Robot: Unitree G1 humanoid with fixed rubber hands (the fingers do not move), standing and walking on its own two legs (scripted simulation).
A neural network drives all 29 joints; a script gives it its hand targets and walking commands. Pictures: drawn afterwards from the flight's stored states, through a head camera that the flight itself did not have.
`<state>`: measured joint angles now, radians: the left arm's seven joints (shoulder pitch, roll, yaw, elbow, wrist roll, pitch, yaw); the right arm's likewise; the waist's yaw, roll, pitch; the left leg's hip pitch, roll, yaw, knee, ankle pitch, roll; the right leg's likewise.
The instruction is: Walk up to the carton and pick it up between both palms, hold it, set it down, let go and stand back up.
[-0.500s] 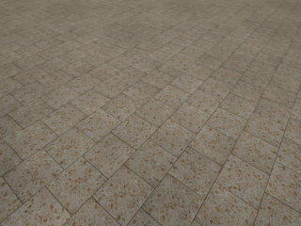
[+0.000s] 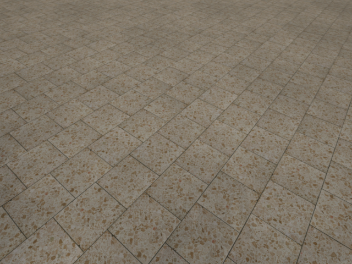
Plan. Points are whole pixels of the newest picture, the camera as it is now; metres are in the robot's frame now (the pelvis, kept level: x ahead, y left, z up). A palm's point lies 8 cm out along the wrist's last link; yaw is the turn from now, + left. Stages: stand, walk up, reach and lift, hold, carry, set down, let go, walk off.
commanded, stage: stand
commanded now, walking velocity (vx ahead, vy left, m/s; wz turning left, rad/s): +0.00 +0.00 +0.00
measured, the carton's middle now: out of the picture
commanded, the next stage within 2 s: none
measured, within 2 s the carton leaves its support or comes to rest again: neither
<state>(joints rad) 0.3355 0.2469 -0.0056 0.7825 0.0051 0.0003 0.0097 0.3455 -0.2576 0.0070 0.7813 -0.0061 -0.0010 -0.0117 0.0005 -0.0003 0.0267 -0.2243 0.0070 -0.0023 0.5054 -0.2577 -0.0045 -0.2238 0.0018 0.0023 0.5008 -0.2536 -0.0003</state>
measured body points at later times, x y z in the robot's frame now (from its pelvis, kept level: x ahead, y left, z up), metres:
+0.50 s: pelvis +0.00 +0.00 +0.00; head +0.01 +0.00 +0.45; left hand +0.05 +0.26 -0.13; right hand +0.05 -0.26 -0.13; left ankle +0.01 +0.12 -0.74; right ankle +0.01 -0.12 -0.74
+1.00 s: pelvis +0.00 +0.00 +0.00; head +0.01 +0.00 +0.45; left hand +0.04 +0.26 -0.14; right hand +0.04 -0.26 -0.13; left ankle +0.01 +0.12 -0.74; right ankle +0.01 -0.12 -0.74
